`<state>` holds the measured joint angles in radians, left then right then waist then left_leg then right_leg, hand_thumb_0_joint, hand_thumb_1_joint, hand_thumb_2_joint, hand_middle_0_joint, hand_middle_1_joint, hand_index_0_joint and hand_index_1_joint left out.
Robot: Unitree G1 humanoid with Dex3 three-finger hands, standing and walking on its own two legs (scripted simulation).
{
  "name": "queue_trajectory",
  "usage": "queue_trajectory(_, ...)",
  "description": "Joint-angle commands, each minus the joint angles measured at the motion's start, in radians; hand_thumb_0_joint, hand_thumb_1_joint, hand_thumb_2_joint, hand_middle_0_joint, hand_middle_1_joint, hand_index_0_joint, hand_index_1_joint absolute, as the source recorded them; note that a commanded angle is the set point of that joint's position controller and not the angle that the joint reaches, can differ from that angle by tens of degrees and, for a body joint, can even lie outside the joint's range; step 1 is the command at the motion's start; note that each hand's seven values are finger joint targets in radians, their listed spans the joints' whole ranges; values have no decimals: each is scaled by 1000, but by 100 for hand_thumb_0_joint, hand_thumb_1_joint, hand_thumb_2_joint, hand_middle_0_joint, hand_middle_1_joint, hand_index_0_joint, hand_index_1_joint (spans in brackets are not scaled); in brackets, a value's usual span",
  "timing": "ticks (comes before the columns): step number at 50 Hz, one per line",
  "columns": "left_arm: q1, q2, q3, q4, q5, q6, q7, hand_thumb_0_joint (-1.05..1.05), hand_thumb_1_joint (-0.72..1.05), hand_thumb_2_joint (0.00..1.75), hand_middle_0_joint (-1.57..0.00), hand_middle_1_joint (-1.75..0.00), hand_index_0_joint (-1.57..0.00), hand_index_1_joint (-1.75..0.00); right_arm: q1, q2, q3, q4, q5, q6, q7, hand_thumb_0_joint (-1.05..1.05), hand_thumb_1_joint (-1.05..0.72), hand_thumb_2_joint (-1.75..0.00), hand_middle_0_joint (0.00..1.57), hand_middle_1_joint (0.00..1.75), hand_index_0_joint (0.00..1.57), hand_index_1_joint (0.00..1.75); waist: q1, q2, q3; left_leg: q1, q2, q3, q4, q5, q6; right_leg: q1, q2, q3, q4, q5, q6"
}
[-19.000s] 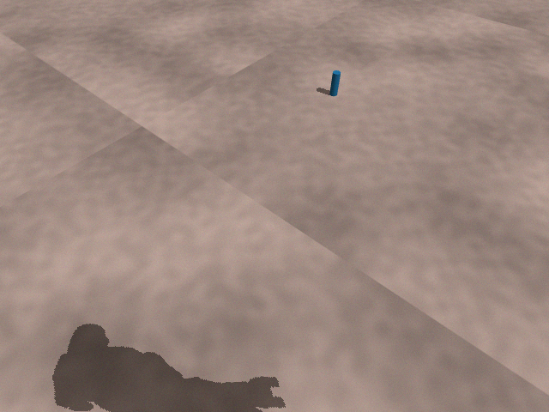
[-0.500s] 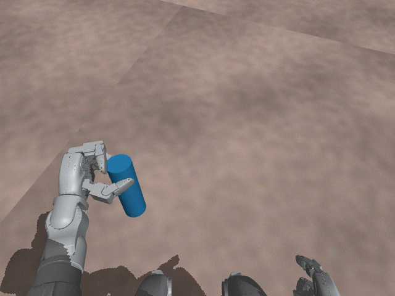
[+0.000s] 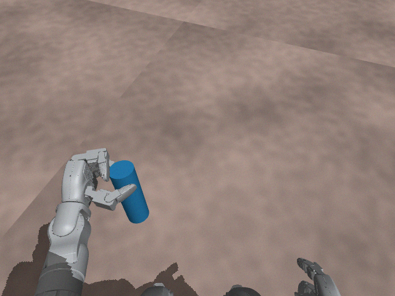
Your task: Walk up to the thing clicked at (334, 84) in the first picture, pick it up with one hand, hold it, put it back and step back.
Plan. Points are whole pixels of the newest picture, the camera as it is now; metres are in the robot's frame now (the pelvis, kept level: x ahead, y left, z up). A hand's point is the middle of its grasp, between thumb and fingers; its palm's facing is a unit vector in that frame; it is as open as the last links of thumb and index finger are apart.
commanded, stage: hold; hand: left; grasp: from the side
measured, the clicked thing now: (130, 193) +0.33 +0.14 -0.01
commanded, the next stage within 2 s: none
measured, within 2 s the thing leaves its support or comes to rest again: neither
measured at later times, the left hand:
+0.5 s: hand (107, 180) +0.32 +0.17 +0.06, palm faces +0.01 -1.00 -0.01, open 6.4 cm
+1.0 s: hand (106, 177) +0.33 +0.17 +0.07, palm faces +0.01 -1.00 -0.01, open 6.3 cm
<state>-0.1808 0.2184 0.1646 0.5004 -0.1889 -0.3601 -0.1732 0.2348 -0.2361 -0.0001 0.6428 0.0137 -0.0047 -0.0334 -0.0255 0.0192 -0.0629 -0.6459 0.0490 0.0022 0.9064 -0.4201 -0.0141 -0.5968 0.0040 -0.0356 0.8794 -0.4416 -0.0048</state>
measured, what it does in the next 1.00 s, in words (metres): stands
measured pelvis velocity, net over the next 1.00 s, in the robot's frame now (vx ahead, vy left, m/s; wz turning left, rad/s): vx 0.00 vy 0.00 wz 0.00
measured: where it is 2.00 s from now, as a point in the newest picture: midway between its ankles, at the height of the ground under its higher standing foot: outside the picture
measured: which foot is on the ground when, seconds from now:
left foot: down 0.00-1.00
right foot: down 0.00-1.00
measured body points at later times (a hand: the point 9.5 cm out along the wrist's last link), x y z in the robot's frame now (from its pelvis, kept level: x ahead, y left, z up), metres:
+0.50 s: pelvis -0.01 +0.00 +0.01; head +0.03 +0.00 +0.46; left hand +0.31 +0.22 +0.07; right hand +0.13 -0.25 -0.10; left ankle +0.02 +0.13 -0.69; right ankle +0.00 -0.12 -0.69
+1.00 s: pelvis +0.00 +0.00 +0.01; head +0.03 +0.00 +0.46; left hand +0.32 +0.23 +0.07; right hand +0.13 -0.25 -0.09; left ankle +0.02 +0.13 -0.69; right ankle +0.00 -0.12 -0.69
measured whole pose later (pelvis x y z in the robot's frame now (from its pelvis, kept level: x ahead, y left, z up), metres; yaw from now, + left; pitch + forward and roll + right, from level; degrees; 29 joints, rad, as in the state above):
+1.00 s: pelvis +0.00 +0.00 +0.01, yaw +0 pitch +6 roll -1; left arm -0.16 0.22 0.16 0.48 -0.20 -0.35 -0.18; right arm 0.23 -0.23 0.01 0.65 0.02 -0.02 -0.04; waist -0.02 0.02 -0.03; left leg -0.54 0.04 0.01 0.81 -0.37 -0.01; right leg -0.49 0.00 -0.03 0.79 -0.40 0.00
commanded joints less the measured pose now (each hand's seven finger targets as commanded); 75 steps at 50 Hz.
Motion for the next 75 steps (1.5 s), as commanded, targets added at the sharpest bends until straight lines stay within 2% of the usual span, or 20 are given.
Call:
queue_trajectory(1, -269, 134, 49, -216, -36, -70, -9, 0, 25, 122, -141, -152, -143, -150, -18, -138, -54, -122, 5, -47, -12, 0, -92, -90, 20, 30, 20, 30, -5, -2, -285, 202, -28, -11, -124, 247, 22, 120, 12, 10, -132, 298, -3)
queue_trajectory(17, -268, 144, 39, -276, -23, -66, 2, 0, 22, 123, -139, -151, -141, -150, -32, -133, -49, -132, 8, -52, -15, 0, -92, -90, 20, 30, 20, 30, 8, 5, -250, 232, -31, -2, -176, 221, 18, 161, 11, 7, -170, 274, -6)
queue_trajectory(19, -206, 118, 37, -199, -24, -58, 4, 0, 25, 124, -140, -152, -142, -150, -36, -134, -49, -132, 8, -54, -14, 0, -92, -90, 20, 30, 20, 30, 2, -26, -220, 217, -29, -5, -180, 202, 20, 153, 13, 5, -174, 256, -6)
queue_trajectory(24, -264, 159, 46, -248, -19, -55, -1, 0, 23, 125, -140, -152, -142, -151, -35, -135, -47, -129, 11, -57, -20, 0, -92, -90, 20, 30, 20, 30, -2, -14, -232, 238, -32, 0, -188, 207, 23, 168, 7, 14, -191, 270, -1)
queue_trajectory(28, -256, 107, 10, -247, -33, -52, -5, 0, 22, 124, -137, -150, -139, -149, -37, -131, -44, -128, 11, -62, -19, 0, -91, -90, 20, 30, 20, 30, -3, -16, -219, 246, -31, -1, -197, 202, 20, 160, 10, 9, -195, 260, -4)
queue_trajectory(30, -242, 106, 14, -184, -33, -45, -10, 0, 25, 124, -137, -150, -140, -149, -35, -135, -47, -122, 10, -65, -18, 0, -91, -90, 20, 30, 20, 30, -13, -25, -201, 233, -30, -3, -192, 198, 22, 149, 9, 9, -196, 259, -3)
queue_trajectory(37, -290, 184, 71, -289, -29, -73, -5, 0, 25, 125, -137, -151, -139, -150, -41, -131, -44, -128, 9, -67, -21, 0, -92, -90, 20, 30, 20, 30, 14, 6, -282, 271, -38, 3, -188, 244, 21, 204, 3, 17, -197, 304, 0)
queue_trajectory(39, -205, 115, 40, -194, -37, -62, -7, 0, 22, 123, -136, -149, -138, -148, -39, -125, -37, -125, 8, -65, -21, 0, -92, -90, 20, 30, 20, 30, 2, -42, -246, 253, -36, 5, -191, 234, 25, 203, 5, 16, -200, 297, 4)
queue_trajectory(43, -237, 127, 29, -202, -25, -52, -7, 0, 25, 125, -135, -149, -137, -149, -41, -128, -42, -120, 10, -65, -25, 0, -91, -90, 20, 30, 20, 30, -7, -35, -193, 232, -37, 10, -194, 202, 26, 164, 3, 21, -217, 272, 4)
queue_trajectory(44, -290, 170, 56, -269, -24, -61, -3, 0, 25, 125, -136, -149, -138, -148, -34, -131, -46, -110, 9, -65, -24, 0, -91, -90, 20, 30, 20, 30, -2, -23, -212, 232, -37, 9, -197, 202, 26, 185, 0, 22, -216, 272, 3)
queue_trajectory(46, -241, 111, 11, -204, -23, -54, -9, 0, 26, 125, -136, -149, -138, -148, -34, -128, -44, -114, 8, -67, -22, 0, -91, -90, 20, 30, 20, 30, -12, -29, -211, 255, -34, 4, -199, 217, 26, 173, 7, 15, -207, 279, 0)
queue_trajectory(53, -256, 150, 59, -254, -37, -61, -7, 0, 24, 125, -136, -150, -138, -149, -35, -130, -47, -119, 11, -72, -15, 0, -92, -90, 20, 30, 20, 30, 8, -19, -237, 249, -34, -1, -198, 239, 23, 201, 7, 11, -205, 296, -1)
queue_trajectory(58, -272, 119, 19, -239, -29, -70, -12, 0, 28, 125, -136, -149, -138, -148, -28, -136, -51, -115, 9, -73, -14, 0, -91, -90, 20, 30, 20, 30, -10, -6, -227, 275, -28, -6, -197, 249, 20, 158, 13, 4, -191, 292, -6)
queue_trajectory(61, -274, 161, 51, -291, -29, -78, -5, 0, 27, 123, -134, -148, -136, -147, -25, -133, -50, -114, 9, -72, -16, 0, -91, -90, 20, 30, 20, 30, 9, 4, -270, 290, -31, -3, -194, 265, 20, 194, 9, 10, -195, 310, -5)
queue_trajectory(65, -238, 111, 12, -232, -30, -59, -4, 0, 25, 124, -133, -148, -135, -147, -13, -135, -49, -108, 9, -70, -17, 0, -92, -90, 20, 30, 20, 30, -7, -12, -262, 300, -29, -2, -186, 317, 24, 197, 11, 10, -193, 361, -1)
queue_trajectory(67, -265, 140, 35, -235, -26, -52, -2, 0, 24, 124, -133, -147, -134, -147, -20, -137, -53, -106, 10, -68, -16, 0, -91, -90, 20, 30, 20, 30, 1, -7, -261, 292, -26, -4, -187, 327, 25, 195, 10, 7, -196, 361, -3)
queue_trajectory(69, -239, 134, 34, -162, -16, -48, -1, 0, 24, 124, -134, -148, -136, -148, -22, -138, -55, -105, 10, -63, -12, 0, -91, -90, 20, 30, 20, 30, -4, -30, -186, 249, -24, -8, -191, 299, 25, 165, 13, 2, -194, 332, -4)
queue_trajectory(70, -309, 168, 52, -261, -18, -60, 1, 0, 24, 125, -134, -148, -136, -148, -18, -134, -54, -106, 8, -60, -11, 0, -91, -90, 20, 30, 20, 30, 5, -3, -220, 256, -28, -2, -192, 286, 25, 177, 8, 8, -198, 330, -4)
queue_trajectory(72, -266, 118, 26, -203, -25, -58, -5, 0, 27, 124, -134, -147, -136, -147, -15, -130, -50, -109, 9, -60, -10, 0, -91, -90, 20, 30, 20, 30, 1, -30, -207, 254, -29, -1, -195, 272, 25, 182, 8, 7, -200, 319, -3)
queue_trajectory(75, -289, 136, 32, -241, -27, -65, -11, 0, 28, 125, -135, -148, -137, -148, -22, -137, -56, -115, 9, -64, -8, 0, -91, -90, 20, 30, 20, 30, 3, 3, -234, 270, -32, 1, -197, 261, 20, 180, 9, 9, -199, 305, -7)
